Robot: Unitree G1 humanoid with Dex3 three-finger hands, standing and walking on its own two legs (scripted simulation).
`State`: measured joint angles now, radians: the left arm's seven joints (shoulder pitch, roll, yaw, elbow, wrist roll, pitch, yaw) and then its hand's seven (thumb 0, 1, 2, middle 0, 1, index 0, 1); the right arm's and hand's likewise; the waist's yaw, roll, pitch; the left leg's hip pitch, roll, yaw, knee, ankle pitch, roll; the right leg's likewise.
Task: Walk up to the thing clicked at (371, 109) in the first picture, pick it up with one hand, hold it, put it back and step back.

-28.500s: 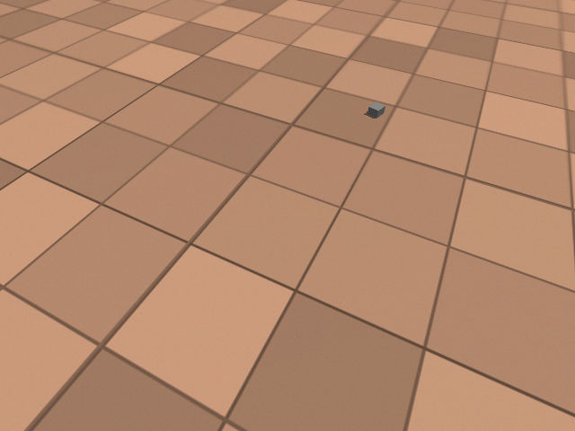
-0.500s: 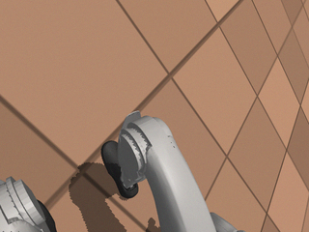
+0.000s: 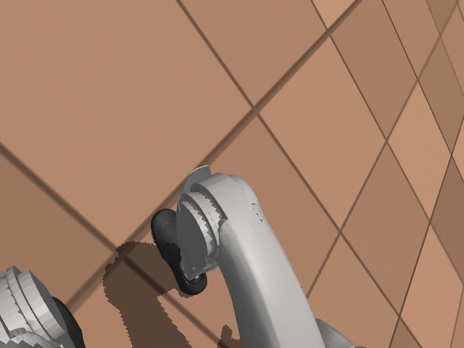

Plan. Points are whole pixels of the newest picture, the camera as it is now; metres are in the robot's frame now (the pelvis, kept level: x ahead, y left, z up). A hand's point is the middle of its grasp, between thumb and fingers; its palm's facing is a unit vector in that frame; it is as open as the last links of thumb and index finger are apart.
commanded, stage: withdraw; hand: left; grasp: from above
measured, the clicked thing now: out of the picture +0.49 +0.27 -0.29
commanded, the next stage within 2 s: home in 1.00 s
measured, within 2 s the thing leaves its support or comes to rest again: rests again in 0.42 s
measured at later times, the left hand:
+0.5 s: hand out of the picture +0.52 +0.30 -0.13, palm faces -0.25 -0.05 -0.97, open 14.1 cm
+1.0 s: hand out of the picture +0.46 +0.28 -0.15, palm faces -0.41 -0.07 -0.91, open 13.5 cm
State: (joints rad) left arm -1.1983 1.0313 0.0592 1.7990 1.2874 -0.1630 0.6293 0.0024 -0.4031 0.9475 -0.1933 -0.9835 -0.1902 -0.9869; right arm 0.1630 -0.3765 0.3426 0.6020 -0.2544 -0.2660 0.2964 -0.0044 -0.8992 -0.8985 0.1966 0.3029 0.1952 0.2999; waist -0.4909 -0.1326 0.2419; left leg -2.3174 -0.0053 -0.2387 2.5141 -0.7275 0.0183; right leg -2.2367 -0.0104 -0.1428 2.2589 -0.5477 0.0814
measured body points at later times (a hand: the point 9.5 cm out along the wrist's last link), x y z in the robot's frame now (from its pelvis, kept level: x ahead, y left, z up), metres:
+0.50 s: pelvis +0.02 -0.01 +0.02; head +0.26 +0.09 +0.39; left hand +0.53 +0.30 -0.08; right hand +0.04 -0.26 -0.05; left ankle +0.06 +0.12 -0.28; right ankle +0.15 -0.13 -0.28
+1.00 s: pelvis +0.00 -0.02 +0.01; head +0.24 +0.08 +0.38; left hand +0.48 +0.28 -0.10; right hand +0.08 -0.30 -0.07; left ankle +0.06 +0.12 -0.28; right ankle +0.15 -0.13 -0.28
